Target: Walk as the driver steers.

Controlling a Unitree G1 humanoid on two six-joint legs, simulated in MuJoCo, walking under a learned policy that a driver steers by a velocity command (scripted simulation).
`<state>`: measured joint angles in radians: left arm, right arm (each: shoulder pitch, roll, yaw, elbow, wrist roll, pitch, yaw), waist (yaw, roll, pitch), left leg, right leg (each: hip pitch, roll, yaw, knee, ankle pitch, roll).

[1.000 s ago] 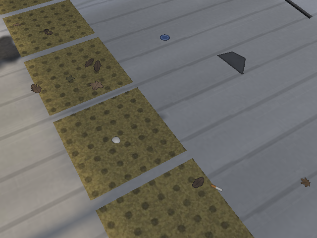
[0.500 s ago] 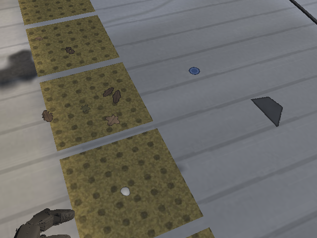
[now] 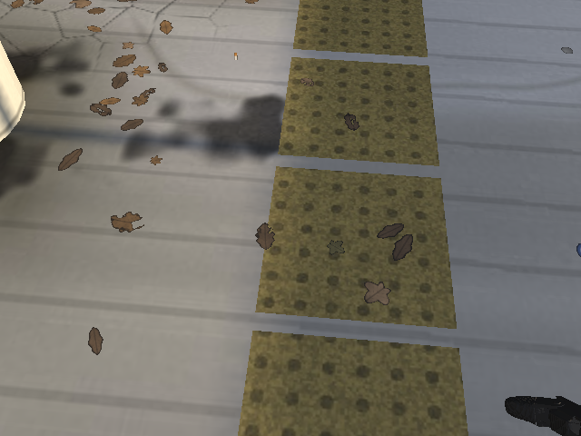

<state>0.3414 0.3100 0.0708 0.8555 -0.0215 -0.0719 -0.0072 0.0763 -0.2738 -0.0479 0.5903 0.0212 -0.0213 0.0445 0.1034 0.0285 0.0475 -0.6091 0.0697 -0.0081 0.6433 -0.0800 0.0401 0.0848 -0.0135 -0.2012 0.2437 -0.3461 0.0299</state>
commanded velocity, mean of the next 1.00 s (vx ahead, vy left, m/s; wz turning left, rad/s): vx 0.27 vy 0.00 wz -0.34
